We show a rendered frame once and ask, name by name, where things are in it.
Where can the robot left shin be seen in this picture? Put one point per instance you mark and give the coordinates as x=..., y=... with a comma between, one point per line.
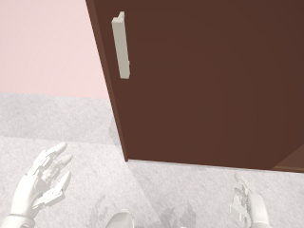
x=124, y=211

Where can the wardrobe door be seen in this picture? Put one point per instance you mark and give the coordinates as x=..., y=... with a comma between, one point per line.
x=211, y=82
x=296, y=159

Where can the robot left thigh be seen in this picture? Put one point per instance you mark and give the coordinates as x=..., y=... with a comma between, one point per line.
x=122, y=220

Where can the left robot hand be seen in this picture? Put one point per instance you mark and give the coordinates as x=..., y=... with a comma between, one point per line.
x=26, y=201

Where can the right robot hand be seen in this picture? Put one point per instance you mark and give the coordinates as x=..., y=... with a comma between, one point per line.
x=252, y=208

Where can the left robot forearm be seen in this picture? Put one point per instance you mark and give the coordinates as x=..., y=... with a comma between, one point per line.
x=17, y=221

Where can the handle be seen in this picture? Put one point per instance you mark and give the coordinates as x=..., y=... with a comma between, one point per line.
x=118, y=28

